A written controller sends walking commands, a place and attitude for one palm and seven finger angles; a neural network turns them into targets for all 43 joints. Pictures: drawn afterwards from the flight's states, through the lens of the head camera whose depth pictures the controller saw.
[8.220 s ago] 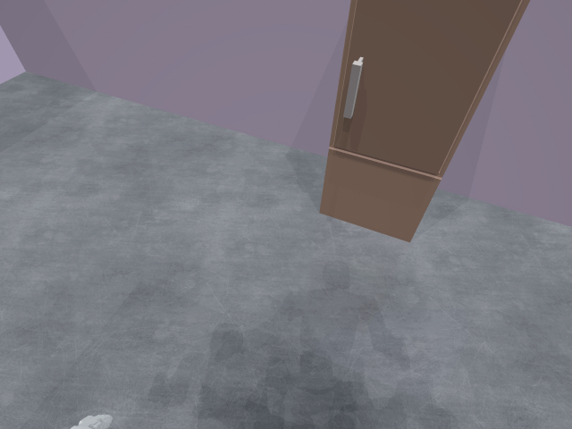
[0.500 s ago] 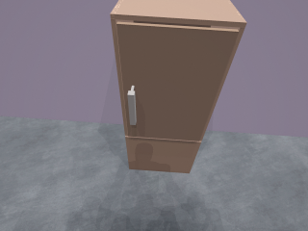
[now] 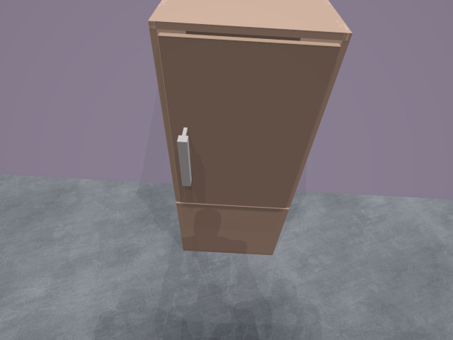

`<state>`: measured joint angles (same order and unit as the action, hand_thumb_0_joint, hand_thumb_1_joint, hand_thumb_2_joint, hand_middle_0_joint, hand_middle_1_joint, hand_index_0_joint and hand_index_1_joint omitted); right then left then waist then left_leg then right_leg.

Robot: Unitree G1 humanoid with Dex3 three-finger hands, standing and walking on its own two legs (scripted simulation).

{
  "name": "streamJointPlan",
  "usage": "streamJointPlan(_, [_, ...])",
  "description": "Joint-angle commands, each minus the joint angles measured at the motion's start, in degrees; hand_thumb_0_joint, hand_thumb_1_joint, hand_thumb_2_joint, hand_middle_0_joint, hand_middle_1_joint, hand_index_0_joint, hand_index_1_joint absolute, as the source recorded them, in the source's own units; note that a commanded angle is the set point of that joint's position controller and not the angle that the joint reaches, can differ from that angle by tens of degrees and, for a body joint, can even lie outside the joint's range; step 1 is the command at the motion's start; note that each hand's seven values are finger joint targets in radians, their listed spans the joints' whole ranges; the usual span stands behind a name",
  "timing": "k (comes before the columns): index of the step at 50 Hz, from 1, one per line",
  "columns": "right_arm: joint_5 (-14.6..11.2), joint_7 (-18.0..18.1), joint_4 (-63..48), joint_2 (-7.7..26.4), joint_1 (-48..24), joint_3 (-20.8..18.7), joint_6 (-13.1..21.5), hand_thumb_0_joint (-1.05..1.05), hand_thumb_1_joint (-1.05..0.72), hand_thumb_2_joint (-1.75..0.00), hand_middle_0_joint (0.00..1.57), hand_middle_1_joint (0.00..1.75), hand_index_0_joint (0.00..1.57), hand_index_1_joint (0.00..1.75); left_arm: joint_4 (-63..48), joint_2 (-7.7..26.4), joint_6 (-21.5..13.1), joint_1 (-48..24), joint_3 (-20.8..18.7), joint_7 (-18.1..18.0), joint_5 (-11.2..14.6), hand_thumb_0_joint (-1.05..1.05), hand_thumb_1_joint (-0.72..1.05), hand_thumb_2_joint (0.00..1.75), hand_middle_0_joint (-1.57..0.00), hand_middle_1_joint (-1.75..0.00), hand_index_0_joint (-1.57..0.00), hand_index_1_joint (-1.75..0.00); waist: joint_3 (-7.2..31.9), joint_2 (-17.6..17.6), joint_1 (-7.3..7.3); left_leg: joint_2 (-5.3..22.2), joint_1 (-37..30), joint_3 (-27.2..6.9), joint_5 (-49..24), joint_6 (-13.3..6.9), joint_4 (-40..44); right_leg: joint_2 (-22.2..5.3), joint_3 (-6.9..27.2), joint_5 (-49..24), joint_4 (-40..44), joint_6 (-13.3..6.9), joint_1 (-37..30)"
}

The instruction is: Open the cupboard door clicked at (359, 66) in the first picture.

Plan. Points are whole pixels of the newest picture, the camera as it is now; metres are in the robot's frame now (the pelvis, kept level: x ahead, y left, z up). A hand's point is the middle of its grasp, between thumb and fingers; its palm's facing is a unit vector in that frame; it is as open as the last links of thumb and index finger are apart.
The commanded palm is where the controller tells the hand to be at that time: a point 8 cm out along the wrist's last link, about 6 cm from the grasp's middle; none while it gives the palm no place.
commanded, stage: look again from close up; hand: left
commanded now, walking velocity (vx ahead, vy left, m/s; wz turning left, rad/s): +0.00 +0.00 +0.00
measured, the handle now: (186, 157) +0.61 +0.15 -0.09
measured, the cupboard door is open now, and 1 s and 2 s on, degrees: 0 0 0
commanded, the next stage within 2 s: shuffle to correct the standing spot in 0.02 s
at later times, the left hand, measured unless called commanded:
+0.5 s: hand out of the picture -0.03 +0.14 -0.18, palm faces +0.05 -0.99 -0.17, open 7.4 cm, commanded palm none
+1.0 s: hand out of the picture +0.07 +0.17 -0.18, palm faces -0.01 -0.97 -0.25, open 7.4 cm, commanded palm none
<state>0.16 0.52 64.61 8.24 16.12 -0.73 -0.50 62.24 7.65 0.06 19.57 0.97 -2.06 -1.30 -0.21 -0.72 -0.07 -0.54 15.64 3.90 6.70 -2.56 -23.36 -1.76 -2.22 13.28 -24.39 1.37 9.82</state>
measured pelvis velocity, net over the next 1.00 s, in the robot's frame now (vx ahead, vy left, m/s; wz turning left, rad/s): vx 0.03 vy -0.01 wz -0.03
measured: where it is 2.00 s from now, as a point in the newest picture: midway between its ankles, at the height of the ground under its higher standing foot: outside the picture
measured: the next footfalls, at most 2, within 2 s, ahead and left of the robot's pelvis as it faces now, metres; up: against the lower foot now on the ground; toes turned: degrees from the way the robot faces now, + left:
none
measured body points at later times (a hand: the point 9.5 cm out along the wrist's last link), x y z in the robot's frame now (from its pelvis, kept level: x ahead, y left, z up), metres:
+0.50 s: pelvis +0.04 -0.02 -0.01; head +0.03 -0.02 +0.44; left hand -0.03 +0.19 -0.16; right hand +0.01 -0.24 -0.17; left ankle +0.07 +0.09 -0.74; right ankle +0.00 -0.13 -0.74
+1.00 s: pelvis +0.03 -0.01 -0.01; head +0.05 -0.01 +0.44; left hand +0.07 +0.23 -0.16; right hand +0.10 -0.25 -0.16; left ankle +0.07 +0.09 -0.74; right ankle +0.00 -0.13 -0.74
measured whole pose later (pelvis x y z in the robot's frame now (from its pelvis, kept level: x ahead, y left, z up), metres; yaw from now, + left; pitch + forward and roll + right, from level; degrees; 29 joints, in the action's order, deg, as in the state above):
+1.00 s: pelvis +0.03 -0.01 -0.01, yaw -2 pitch -1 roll -1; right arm 0.4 0.9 55.7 9.4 11.2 -1.9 -0.6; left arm 56.0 10.5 0.0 16.3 -1.0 -3.5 -1.4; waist -2.9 0.4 -0.3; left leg 1.9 18.4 4.3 15.9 -1.1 -34.8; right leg 0.2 -1.2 20.3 -32.7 -0.1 11.7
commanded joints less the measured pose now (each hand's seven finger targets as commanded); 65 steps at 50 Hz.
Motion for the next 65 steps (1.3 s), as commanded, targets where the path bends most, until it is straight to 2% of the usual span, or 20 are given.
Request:
streamJointPlan(1, [0.1,0.5,-2.0,5.8,2.3,-1.3,1.0,0.00,-0.90,-0.90,0.20,0.30,0.20,0.30,-0.9,5.8,-0.9,5.5,-1.4,-0.7,0.2,0.00,0.90,0.90,-0.20,-0.30,-0.20,-0.30,-3.5,0.8,0.03,6.2,-1.6,-8.1,9.1,1.3,6.4,-4.1,4.8,1.9,5.5,-2.3,4.5])
streamJointPlan(6, [0.1,0.7,-1.6,5.1,3.2,-1.3,1.1,0.00,-0.90,-0.90,0.20,0.30,0.20,0.30,-0.8,5.0,-1.0,5.9,-1.4,-0.8,0.3,0.00,0.90,0.90,-0.20,-0.30,-0.20,-0.30,-3.4,0.9,-0.08,6.2,-2.2,-7.6,7.3,1.3,5.6,-4.2,4.9,0.8,5.5,-2.4,4.3])
streamJointPlan(12, [0.7,0.9,-1.1,5.8,4.2,-2.1,0.3,0.00,-0.90,-0.90,0.20,0.30,0.20,0.30,0.1,3.7,-0.1,8.5,-1.9,-0.1,-0.2,0.00,0.90,0.90,-0.20,-0.30,-0.20,-0.30,-7.2,2.8,0.01,8.1,2.1,-10.4,27.3,0.2,9.1,-1.3,3.2,14.2,3.0,-2.6,7.2])
streamJointPlan(19, [1.0,1.4,-2.0,6.7,5.2,-3.2,0.9,0.00,-0.90,-0.90,0.20,0.30,0.20,0.30,-0.6,2.6,0.0,10.7,-2.7,1.0,-0.4,0.00,0.90,0.90,-0.20,-0.30,-0.20,-0.30,-6.0,3.3,0.31,11.0,2.5,-12.5,28.5,-1.8,9.0,-0.1,1.5,10.7,-1.2,-3.5,6.6])
streamJointPlan(24, [0.9,1.3,-3.5,4.1,3.7,-2.8,1.3,0.00,-0.90,-0.90,0.20,0.30,0.20,0.30,-0.3,3.7,-0.5,12.1,-3.1,0.9,-0.2,0.00,0.90,0.90,-0.20,-0.30,-0.20,-0.30,-8.4,-3.0,0.68,6.4,5.9,-5.6,20.2,-0.3,-2.4,-3.8,9.4,14.1,5.5,-6.0,6.2])
streamJointPlan(25, [0.8,1.2,-3.7,2.9,3.6,-2.2,1.5,0.00,-0.90,-0.90,0.20,0.30,0.20,0.30,-0.2,4.2,-0.8,12.2,-3.2,0.7,-0.1,0.00,0.90,0.90,-0.20,-0.30,-0.20,-0.30,-8.0,-6.3,0.77,4.6,6.9,-2.3,14.9,0.4,-7.0,-5.8,12.1,11.8,7.2,-6.9,4.4])
streamJointPlan(27, [0.7,1.3,-3.9,0.9,2.2,-0.9,1.9,0.00,-0.90,-0.90,0.20,0.30,0.20,0.30,0.2,4.4,-1.6,11.5,-2.9,0.0,0.3,0.00,0.90,0.90,-0.20,-0.30,-0.20,-0.30,-6.9,-7.2,0.17,3.6,6.3,0.4,7.9,1.8,-10.9,-9.4,14.2,-6.2,7.4,-8.2,2.2])
streamJointPlan(30, [0.2,1.8,-1.6,1.5,4.5,-0.3,2.2,0.00,-0.90,-0.90,0.20,0.30,0.20,0.30,0.6,3.8,-2.0,9.7,-2.1,-0.6,0.6,0.00,0.90,0.90,-0.20,-0.30,-0.20,-0.30,-2.8,0.2,-0.81,5.9,-4.1,-2.0,-10.7,1.8,-4.8,-5.3,6.1,-31.5,0.1,-4.1,0.7])
streamJointPlan(32, [-0.2,2.5,-1.3,3.2,4.3,-0.6,2.2,0.00,-0.90,-0.90,0.20,0.30,0.20,0.30,0.6,4.6,-1.8,10.3,-2.2,-1.2,0.7,0.00,0.90,0.90,-0.20,-0.30,-0.20,-0.30,0.3,2.3,-0.14,6.6,-7.9,-2.2,-21.7,1.3,-5.8,-5.0,4.9,-36.7,-1.2,-2.2,-1.6])
streamJointPlan(37, [0.0,2.7,-3.6,5.0,3.1,-2.1,0.8,0.00,-0.90,-0.90,0.20,0.30,0.20,0.30,-2.1,6.1,-0.6,8.0,-3.3,-1.8,0.3,0.00,0.90,0.90,-0.20,-0.30,-0.20,-0.30,1.2,0.6,-0.02,6.7,-8.5,-1.5,-26.4,1.5,-8.0,-5.9,4.5,-39.4,-4.7,-2.2,-1.0])
streamJointPlan(44, [0.4,2.0,-6.2,5.4,-0.9,-2.5,0.0,0.00,-0.90,-0.90,0.20,0.30,0.20,0.30,-5.1,6.0,0.3,3.2,-3.4,-1.4,0.1,0.00,0.90,0.90,-0.20,-0.30,-0.20,-0.30,1.5,0.4,0.34,7.4,-6.7,-3.9,-16.9,0.9,-6.7,-5.2,6.0,-23.4,-3.0,-3.1,0.9])
streamJointPlan(45, [-0.3,1.5,-11.0,8.4,-4.6,-2.7,1.1,0.00,-0.90,-0.90,0.20,0.30,0.20,0.30,-5.3,8.1,-1.2,4.8,-3.3,-2.8,-0.3,0.00,0.90,0.90,-0.20,-0.30,-0.20,-0.30,0.7,-1.1,0.81,8.3,-6.1,-2.4,-17.3,1.7,-15.7,-6.6,9.1,-36.6,-0.3,-1.8,4.7])
streamJointPlan(46, [0.2,0.6,-12.2,5.9,-1.2,-2.4,0.7,0.00,-0.90,-0.90,0.20,0.30,0.20,0.30,-8.8,10.2,-1.6,0.8,-3.4,-2.4,-0.2,0.00,0.90,0.90,-0.20,-0.30,-0.20,-0.30,2.5,-3.9,-1.41,4.8,0.7,-2.6,5.2,1.4,-14.1,-8.8,10.5,-27.0,-1.7,-4.8,0.6])
streamJointPlan(47, [0.4,0.3,-12.5,5.2,-1.4,-2.2,0.5,0.00,-0.90,-0.90,0.20,0.30,0.20,0.30,-9.8,10.3,-1.8,-1.2,-3.2,-2.0,-0.1,0.00,0.90,0.90,-0.20,-0.30,-0.20,-0.30,2.9,-3.8,-1.60,3.6,0.5,-1.5,10.8,1.7,-11.5,-9.0,11.2,-19.6,-1.9,-6.8,1.6])
streamJointPlan(48, [0.5,0.2,-12.8,5.1,-0.4,-2.0,0.6,0.00,-0.90,-0.90,0.20,0.30,0.20,0.30,-11.1,10.3,-1.9,-2.4,-3.1,-1.8,-0.1,0.00,0.90,0.90,-0.20,-0.30,-0.20,-0.30,2.4,-1.3,-2.41,3.5,-1.5,-2.0,7.8,1.5,-8.6,-7.8,10.2,-14.3,-2.9,-7.3,4.0])
streamJointPlan(50, [1.1,0.0,-12.9,7.3,0.4,-1.8,1.4,0.00,-0.90,-0.90,0.20,0.30,0.20,0.30,-11.5,9.5,-1.2,-2.1,-3.0,-1.5,0.2,0.00,0.90,0.90,-0.20,-0.30,-0.20,-0.30,1.9,11.5,-1.00,8.2,-2.4,-8.7,-5.9,-1.4,-4.1,-1.5,3.5,-1.6,-8.1,-4.5,5.4])
streamJointPlan(52, [0.9,0.3,-14.0,9.2,-1.7,-1.8,1.3,0.00,-0.90,-0.90,0.20,0.30,0.20,0.30,-10.5,8.4,-0.5,-0.1,-2.5,-1.1,0.2,0.00,0.90,0.90,-0.20,-0.30,-0.20,-0.30,-0.3,8.2,0.82,10.6,1.7,-12.6,1.1,-3.7,0.1,1.2,1.5,8.9,-7.5,-3.4,4.8])
streamJointPlan(53, [0.9,0.3,-14.5,9.3,-2.9,-1.7,1.1,0.00,-0.90,-0.90,0.20,0.30,0.20,0.30,-10.2,8.3,-0.3,-0.4,-2.2,-0.8,0.1,0.00,0.90,0.90,-0.20,-0.30,-0.20,-0.30,-3.1,4.3,1.17,9.8,4.9,-12.3,10.2,-3.3,1.7,0.7,2.1,9.3,-5.5,-3.4,4.9])
streamJointPlan(56, [1.2,-0.1,-14.4,9.1,-2.7,-1.6,1.0,0.00,-0.90,-0.90,0.20,0.30,0.20,0.30,-10.5,9.7,-0.4,-2.2,-2.1,-0.2,0.0,0.00,0.90,0.90,-0.20,-0.30,-0.20,-0.30,-5.3,1.5,0.48,6.8,6.2,-10.2,20.7,-1.3,3.8,-0.8,4.7,12.2,-2.2,-4.0,7.3])
streamJointPlan(65, [1.1,-0.1,-11.8,10.7,-0.9,-1.3,1.7,0.00,-0.90,-0.90,0.20,0.30,0.20,0.30,-9.2,11.2,-0.8,-1.0,-2.0,0.2,0.0,0.00,0.90,0.90,-0.20,-0.30,-0.20,-0.30,-2.4,1.5,0.29,7.0,2.6,-9.7,20.4,-1.0,6.1,-1.7,5.8,12.3,0.0,-3.9,8.2])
